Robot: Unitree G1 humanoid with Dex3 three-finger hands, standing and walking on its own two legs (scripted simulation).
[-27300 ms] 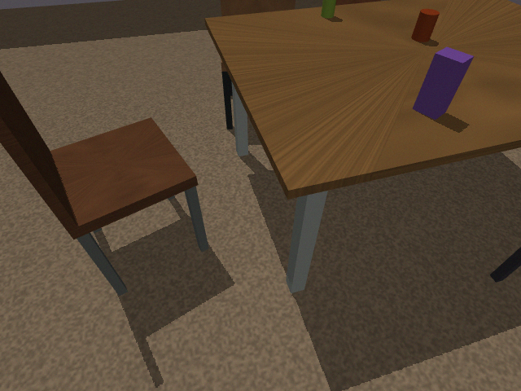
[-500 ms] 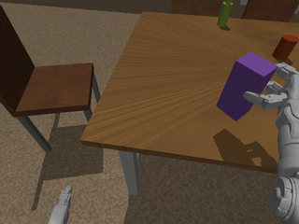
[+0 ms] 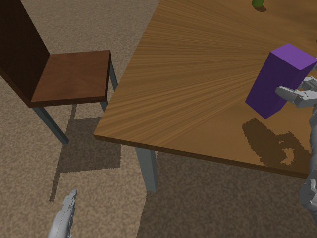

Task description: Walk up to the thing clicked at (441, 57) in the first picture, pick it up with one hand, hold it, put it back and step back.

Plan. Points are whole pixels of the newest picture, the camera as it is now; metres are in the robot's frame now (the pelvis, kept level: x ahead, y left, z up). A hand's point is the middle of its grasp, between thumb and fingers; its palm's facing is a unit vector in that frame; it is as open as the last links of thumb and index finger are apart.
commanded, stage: lower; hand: right
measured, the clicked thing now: (275, 84) +0.50 -0.22 +0.12
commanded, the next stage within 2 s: loosen in 1.54 s
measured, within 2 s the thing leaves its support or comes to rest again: rests again in 1.08 s
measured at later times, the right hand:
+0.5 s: hand (295, 83) +0.52 -0.27 +0.12, palm faces +0.33 +0.94 +0.00, open 10.2 cm
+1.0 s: hand (289, 88) +0.53 -0.28 +0.09, palm faces +0.32 +0.95 +0.00, open 10.2 cm
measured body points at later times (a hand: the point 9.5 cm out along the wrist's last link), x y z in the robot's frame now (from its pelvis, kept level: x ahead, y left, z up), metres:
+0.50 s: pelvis +0.00 -0.01 -0.02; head +0.09 -0.03 +0.42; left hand +0.14 +0.26 -0.07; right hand +0.49 -0.32 +0.12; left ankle +0.00 +0.13 -0.72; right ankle +0.02 -0.12 -0.72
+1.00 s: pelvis +0.01 -0.01 -0.03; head +0.12 -0.03 +0.40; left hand +0.16 +0.26 -0.07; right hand +0.51 -0.33 +0.09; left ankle +0.00 +0.13 -0.72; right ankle +0.02 -0.12 -0.72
